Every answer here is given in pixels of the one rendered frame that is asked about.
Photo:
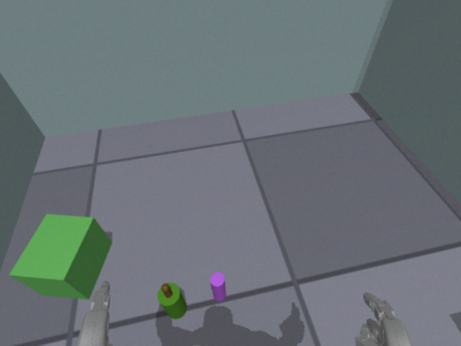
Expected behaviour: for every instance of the right robot hand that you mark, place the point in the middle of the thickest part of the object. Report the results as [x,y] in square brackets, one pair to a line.
[390,331]

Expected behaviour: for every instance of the left robot hand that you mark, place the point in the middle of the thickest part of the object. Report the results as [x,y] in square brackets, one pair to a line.
[95,325]

